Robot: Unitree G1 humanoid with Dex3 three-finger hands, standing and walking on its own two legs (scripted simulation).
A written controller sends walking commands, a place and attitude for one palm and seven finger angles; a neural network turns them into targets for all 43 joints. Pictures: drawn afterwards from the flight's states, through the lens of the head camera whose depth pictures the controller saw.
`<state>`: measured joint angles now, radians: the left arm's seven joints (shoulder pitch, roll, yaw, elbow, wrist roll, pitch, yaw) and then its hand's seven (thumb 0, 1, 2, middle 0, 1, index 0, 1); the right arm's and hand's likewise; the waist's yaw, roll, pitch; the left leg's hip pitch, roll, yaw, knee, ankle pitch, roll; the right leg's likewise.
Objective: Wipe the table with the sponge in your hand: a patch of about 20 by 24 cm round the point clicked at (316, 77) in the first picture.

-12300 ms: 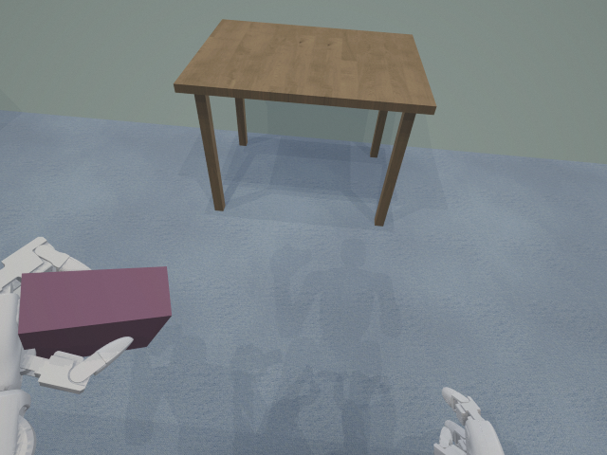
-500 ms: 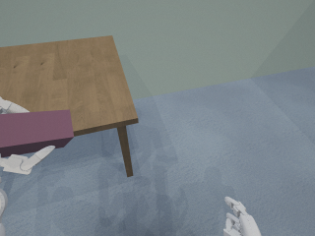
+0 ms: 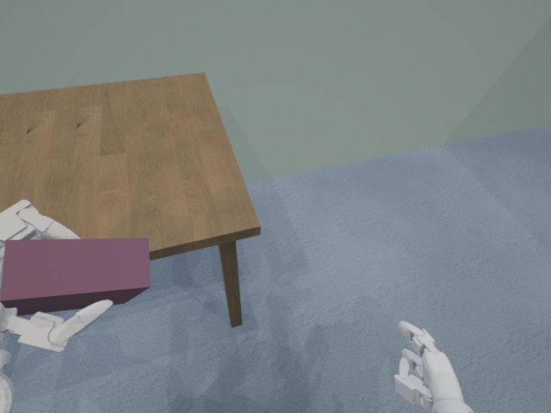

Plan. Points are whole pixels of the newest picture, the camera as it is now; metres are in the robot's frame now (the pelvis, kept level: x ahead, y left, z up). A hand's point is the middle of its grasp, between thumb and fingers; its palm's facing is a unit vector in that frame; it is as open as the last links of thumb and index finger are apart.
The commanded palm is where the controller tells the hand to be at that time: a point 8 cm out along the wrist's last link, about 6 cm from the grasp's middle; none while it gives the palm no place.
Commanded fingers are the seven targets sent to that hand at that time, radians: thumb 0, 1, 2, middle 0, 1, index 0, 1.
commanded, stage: shuffle to correct the standing spot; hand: left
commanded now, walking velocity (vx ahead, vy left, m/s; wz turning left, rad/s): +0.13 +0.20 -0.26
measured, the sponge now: (97, 277) +0.22 +0.21 +0.15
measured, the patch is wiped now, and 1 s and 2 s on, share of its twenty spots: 0.00 0.00 0.00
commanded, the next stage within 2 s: come to a stop and stand still in 1.26 s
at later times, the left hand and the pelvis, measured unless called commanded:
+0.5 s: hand (64, 210) +0.29 +0.27 +0.18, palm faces +0.34 -0.79 -0.50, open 9.4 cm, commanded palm +0.22 +0.31 +0.19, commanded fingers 0.00 0.10 1.30 -1.20 -1.60 -1.20 -1.60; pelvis +0.03 +0.05 -0.02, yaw -5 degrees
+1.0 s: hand (18, 173) +0.34 +0.35 +0.18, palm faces +0.33 -0.82 -0.47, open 9.4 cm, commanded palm +0.28 +0.40 +0.19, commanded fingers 0.00 0.10 1.30 -1.20 -1.60 -1.20 -1.60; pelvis +0.10 +0.13 -0.01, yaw -5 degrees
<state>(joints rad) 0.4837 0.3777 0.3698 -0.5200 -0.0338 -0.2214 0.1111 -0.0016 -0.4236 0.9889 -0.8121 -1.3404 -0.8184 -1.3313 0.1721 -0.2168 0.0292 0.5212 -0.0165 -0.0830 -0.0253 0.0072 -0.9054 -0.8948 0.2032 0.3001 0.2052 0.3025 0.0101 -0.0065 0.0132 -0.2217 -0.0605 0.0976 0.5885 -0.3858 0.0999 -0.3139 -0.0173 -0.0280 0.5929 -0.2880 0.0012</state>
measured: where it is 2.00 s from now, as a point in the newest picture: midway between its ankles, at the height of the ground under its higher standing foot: outside the picture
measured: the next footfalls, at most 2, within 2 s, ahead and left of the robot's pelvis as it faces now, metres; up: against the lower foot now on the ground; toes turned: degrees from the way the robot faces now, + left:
left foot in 0.30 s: +0.12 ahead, +0.18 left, +0.00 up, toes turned -6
right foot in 0.46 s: +0.07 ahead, -0.03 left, +0.00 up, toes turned -8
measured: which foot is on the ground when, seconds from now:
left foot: down 0.00-0.16, up 0.18-0.28, down 0.30-0.46, up 0.48-0.80, down 0.82-1.00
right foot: down 0.00-0.30, up 0.32-0.44, down 0.46-0.84, up 0.86-0.98, down 1.00-1.00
